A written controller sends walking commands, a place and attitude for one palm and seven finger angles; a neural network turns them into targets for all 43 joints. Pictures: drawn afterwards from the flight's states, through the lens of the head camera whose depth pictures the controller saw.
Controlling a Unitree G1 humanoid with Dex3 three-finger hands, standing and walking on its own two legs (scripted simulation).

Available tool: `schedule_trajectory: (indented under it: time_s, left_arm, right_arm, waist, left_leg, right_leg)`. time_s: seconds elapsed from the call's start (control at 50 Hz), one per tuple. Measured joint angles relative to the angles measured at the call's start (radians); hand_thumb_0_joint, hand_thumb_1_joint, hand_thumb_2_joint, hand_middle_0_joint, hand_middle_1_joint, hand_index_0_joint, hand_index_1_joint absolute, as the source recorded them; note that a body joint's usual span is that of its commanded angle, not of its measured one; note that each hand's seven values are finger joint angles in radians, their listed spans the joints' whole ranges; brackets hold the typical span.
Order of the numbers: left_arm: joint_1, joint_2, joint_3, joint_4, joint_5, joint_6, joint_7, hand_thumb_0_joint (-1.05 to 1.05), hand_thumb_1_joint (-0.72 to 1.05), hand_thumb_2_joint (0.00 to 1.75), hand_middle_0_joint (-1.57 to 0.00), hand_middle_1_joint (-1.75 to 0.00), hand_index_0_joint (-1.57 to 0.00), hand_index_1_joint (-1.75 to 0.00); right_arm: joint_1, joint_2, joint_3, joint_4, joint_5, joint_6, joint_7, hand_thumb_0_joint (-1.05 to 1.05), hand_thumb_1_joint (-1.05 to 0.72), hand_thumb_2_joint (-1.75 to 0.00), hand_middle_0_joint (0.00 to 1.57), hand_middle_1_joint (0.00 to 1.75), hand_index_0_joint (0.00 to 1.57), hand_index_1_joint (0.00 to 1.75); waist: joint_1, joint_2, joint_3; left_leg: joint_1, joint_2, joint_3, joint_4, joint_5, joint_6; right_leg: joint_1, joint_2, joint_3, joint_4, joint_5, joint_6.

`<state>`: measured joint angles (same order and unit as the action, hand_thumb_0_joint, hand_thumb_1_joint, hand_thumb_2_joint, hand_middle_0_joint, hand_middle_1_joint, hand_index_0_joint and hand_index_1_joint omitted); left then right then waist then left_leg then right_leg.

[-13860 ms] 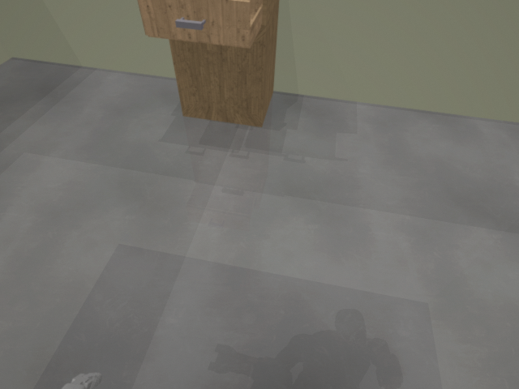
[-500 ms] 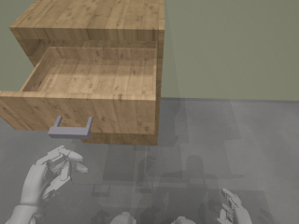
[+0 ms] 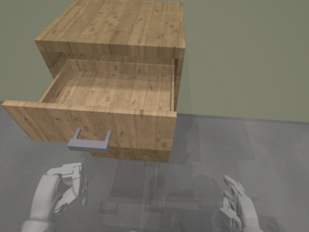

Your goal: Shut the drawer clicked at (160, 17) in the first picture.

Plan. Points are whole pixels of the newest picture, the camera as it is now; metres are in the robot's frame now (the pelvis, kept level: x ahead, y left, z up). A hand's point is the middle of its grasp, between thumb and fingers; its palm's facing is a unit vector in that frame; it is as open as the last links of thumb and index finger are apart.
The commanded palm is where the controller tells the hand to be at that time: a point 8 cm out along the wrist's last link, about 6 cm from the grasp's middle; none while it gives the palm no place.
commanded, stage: raise the hand and make a fist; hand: left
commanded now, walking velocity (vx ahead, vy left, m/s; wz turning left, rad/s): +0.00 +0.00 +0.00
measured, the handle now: (91, 139) +0.37 +0.22 +0.00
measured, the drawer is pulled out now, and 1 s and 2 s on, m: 0.28 0.28 0.28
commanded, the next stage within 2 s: bring the fist close to the handle in 0.58 s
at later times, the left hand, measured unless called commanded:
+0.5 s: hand (78, 186) +0.20 +0.17 +0.10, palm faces +0.02 -1.00 -0.08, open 3.3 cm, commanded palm +0.16 +0.23 +0.10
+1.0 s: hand (80, 186) +0.21 +0.18 +0.07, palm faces +0.01 -1.00 -0.06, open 3.3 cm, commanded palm +0.18 +0.24 +0.07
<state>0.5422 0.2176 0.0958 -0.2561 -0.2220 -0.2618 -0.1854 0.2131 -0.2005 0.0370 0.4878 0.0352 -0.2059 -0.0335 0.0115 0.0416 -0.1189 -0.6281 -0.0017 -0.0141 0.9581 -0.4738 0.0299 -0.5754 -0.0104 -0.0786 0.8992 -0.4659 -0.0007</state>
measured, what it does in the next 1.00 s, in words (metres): stands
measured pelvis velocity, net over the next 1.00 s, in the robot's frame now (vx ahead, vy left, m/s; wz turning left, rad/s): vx -0.01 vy -0.02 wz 0.01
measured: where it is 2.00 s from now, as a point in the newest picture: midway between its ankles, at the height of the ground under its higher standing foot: outside the picture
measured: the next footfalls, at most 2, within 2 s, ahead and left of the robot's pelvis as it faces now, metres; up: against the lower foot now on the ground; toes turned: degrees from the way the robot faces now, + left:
none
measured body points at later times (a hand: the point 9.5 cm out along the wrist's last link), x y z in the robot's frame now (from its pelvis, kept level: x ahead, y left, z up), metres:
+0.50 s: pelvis +0.00 -0.01 +0.01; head +0.02 -0.01 +0.46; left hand +0.19 +0.23 +0.10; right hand +0.17 -0.25 -0.06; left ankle +0.00 +0.10 -0.69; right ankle -0.01 -0.12 -0.69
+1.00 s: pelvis -0.01 -0.02 +0.00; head +0.03 -0.02 +0.45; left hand +0.20 +0.23 +0.08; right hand +0.18 -0.25 -0.07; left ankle +0.00 +0.10 -0.69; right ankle -0.01 -0.12 -0.69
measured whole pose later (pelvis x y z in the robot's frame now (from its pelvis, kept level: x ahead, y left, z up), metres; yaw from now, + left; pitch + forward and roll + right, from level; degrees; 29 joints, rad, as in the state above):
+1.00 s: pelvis -0.01 -0.02 +0.00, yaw +1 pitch +8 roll -2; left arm 0.39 0.24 0.21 -0.02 -0.29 -0.32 -0.31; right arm 0.22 -0.25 0.03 0.59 0.03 -0.27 -0.05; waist 0.00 0.04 -0.09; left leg -0.62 0.01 -0.03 0.92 -0.44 0.00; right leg -0.57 0.00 -0.10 0.88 -0.45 -0.03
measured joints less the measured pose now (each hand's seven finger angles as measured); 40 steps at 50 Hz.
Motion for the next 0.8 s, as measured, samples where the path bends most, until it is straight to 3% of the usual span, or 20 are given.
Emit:
schedule_trajectory:
  time_s: [0.18, 0.36, 0.54, 0.8]
  left_arm:
    - [0.02, 0.009, 0.019, -0.041, -0.012, 0.032, -0.004, 0.01, 0.9, 0.9, -1.39, -1.59, -1.39, -1.59]
    - [-0.011, 0.02, 0.045, -0.003, -0.03, 0.047, -0.023, 0.01, 0.9, 0.9, -1.4, -1.6, -1.4, -1.6]
    - [-0.026, 0.024, 0.07, 0.028, -0.043, 0.026, -0.03, 0.01, 0.9, 0.9, -1.4, -1.6, -1.4, -1.6]
    - [-0.053, 0.031, 0.119, 0.116, -0.076, -0.009, -0.089, 0.01, 0.9, 0.9, -1.4, -1.6, -1.4, -1.6]
  right_arm:
    - [0.029, -0.007, 0.015, 0.016, 0.003, 0.0, 0.001, 0.01, -0.9, -0.9, 0.2, 0.3, 0.21, 0.3]
    - [0.049, -0.036, 0.0, 0.05, 0.008, -0.022, -0.013, 0.01, -0.9, -0.9, 0.2, 0.3, 0.21, 0.3]
    - [0.054, -0.046, -0.016, 0.071, 0.008, -0.05, -0.012, 0.01, -0.91, -0.9, 0.2, 0.3, 0.2, 0.3]
    - [0.027, -0.041, -0.01, 0.091, 0.005, -0.064, -0.019, 0.01, -0.91, -0.9, 0.2, 0.3, 0.2, 0.3]
  waist:
    - [0.009, 0.009, 0.006]
    - [-0.006, 0.006, 0.019]
    - [-0.015, 0.004, 0.02]
    - [-0.003, 0.007, 0.022]
  left_leg:
    - [0.046, -0.003, -0.002, -0.035, 0.012, 0.0]
    - [0.066, -0.001, -0.005, -0.061, 0.027, -0.006]
    - [0.079, 0.005, -0.004, -0.081, 0.035, -0.015]
    - [0.077, 0.009, -0.015, -0.089, 0.042, -0.025]
  right_leg:
    - [0.047, -0.002, -0.002, -0.035, 0.011, 0.001]
    - [0.066, 0.001, -0.005, -0.056, 0.022, -0.005]
    - [0.072, 0.007, -0.003, -0.068, 0.027, -0.014]
    - [0.072, 0.012, -0.014, -0.073, 0.029, -0.024]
